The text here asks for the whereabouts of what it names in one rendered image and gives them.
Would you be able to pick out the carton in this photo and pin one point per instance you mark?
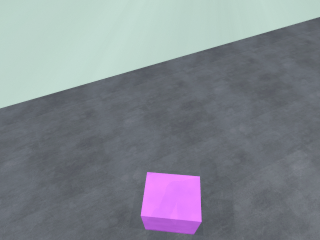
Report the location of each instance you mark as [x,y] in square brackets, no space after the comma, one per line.
[172,203]

